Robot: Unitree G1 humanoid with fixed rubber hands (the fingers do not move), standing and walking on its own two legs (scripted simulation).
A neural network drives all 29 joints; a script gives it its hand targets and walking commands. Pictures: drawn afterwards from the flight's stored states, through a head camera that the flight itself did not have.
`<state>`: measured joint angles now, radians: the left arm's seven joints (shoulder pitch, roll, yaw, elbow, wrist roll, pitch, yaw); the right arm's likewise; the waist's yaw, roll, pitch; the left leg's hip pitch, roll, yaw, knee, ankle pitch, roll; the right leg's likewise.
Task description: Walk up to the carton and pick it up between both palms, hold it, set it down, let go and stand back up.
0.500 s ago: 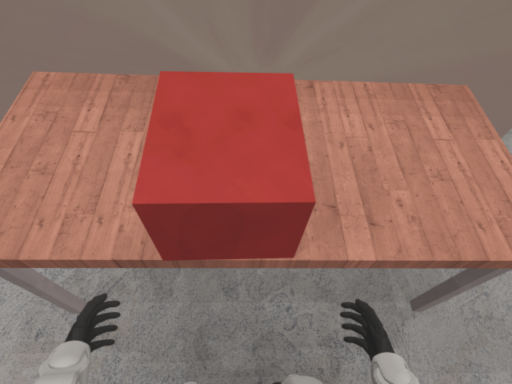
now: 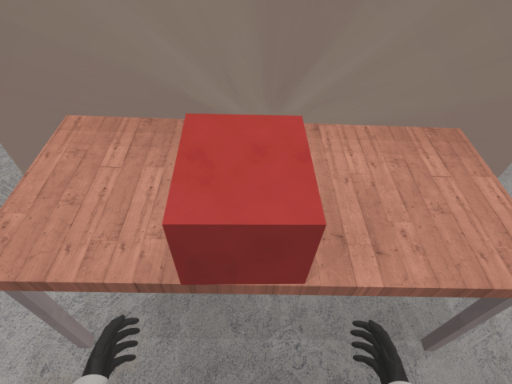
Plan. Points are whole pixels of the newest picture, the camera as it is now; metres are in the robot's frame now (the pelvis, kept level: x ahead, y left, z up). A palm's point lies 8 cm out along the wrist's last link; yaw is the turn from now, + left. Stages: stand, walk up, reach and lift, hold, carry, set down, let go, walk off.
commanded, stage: reach and lift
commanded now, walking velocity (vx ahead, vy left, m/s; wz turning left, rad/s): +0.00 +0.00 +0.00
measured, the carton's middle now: (244, 196) +0.52 +0.02 -0.05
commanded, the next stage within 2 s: none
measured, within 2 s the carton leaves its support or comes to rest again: neither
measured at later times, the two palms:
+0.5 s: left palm (106, 333) +0.22 +0.24 -0.05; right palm (392, 331) +0.22 -0.24 -0.06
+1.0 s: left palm (110, 279) +0.30 +0.24 -0.01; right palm (387, 282) +0.30 -0.24 -0.02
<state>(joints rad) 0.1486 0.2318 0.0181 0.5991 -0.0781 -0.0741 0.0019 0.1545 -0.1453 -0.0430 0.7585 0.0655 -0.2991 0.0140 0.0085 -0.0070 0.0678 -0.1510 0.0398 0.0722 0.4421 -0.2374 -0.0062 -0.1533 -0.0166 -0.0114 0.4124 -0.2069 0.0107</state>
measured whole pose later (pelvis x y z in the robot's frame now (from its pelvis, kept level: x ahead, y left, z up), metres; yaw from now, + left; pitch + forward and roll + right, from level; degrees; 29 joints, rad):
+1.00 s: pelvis +0.01 -0.01 -0.02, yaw +1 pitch +5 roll -1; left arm -0.26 0.33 -0.07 0.87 -0.33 -0.40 -0.04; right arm -0.25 -0.27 0.09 0.96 0.38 -0.49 0.00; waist 0.00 0.00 -0.04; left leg -0.40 0.04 0.02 0.63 -0.32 -0.02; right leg -0.39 0.00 -0.01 0.60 -0.29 0.01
